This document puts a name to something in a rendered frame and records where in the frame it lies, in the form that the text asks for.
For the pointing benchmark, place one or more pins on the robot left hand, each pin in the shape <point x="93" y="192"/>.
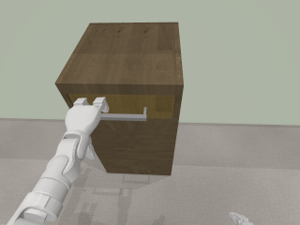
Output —
<point x="84" y="117"/>

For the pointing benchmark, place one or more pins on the cabinet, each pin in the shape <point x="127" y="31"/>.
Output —
<point x="129" y="58"/>

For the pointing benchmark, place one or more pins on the left robot forearm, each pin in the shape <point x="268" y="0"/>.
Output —
<point x="45" y="201"/>

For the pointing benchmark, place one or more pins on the handle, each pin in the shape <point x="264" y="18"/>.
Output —
<point x="125" y="116"/>

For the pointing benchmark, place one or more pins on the robot right hand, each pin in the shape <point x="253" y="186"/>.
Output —
<point x="239" y="219"/>

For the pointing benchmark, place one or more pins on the drawer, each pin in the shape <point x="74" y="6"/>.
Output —
<point x="157" y="106"/>

